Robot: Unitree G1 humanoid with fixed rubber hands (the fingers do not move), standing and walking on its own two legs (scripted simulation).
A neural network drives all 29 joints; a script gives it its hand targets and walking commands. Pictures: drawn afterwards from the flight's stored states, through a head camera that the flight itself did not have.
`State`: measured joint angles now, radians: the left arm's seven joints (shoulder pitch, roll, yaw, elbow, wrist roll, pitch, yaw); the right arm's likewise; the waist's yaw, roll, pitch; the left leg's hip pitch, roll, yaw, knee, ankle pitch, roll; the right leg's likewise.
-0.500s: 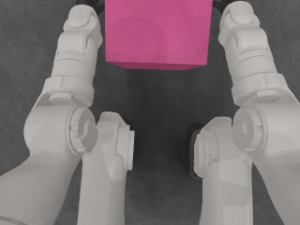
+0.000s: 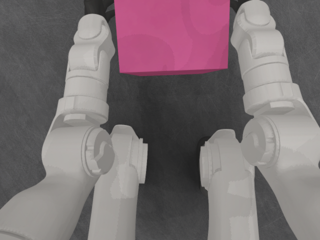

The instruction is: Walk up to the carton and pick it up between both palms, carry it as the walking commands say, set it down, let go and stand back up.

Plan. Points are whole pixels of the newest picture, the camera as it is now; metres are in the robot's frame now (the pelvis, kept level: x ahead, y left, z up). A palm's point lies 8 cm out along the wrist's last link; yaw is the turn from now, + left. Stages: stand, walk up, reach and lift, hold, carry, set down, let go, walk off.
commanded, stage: reach and lift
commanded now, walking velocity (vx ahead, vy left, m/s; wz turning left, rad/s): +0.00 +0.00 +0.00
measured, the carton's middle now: (170, 19) +0.55 +0.01 -0.20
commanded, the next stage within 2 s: none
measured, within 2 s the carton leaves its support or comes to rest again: neither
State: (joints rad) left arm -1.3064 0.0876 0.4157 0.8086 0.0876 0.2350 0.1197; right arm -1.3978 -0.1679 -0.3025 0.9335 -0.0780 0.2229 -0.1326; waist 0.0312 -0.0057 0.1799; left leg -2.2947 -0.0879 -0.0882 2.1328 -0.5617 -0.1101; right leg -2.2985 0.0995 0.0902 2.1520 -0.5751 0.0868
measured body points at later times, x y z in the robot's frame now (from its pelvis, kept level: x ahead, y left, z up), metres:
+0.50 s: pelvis +0.00 +0.00 +0.05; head +0.34 +0.00 +0.34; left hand +0.54 +0.15 -0.08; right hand +0.56 -0.12 -0.08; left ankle +0.11 +0.14 -0.34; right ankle +0.11 -0.13 -0.34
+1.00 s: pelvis +0.00 +0.00 +0.09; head +0.31 -0.01 +0.42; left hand +0.52 +0.15 +0.00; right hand +0.54 -0.12 +0.00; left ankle +0.11 +0.14 -0.34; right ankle +0.11 -0.13 -0.34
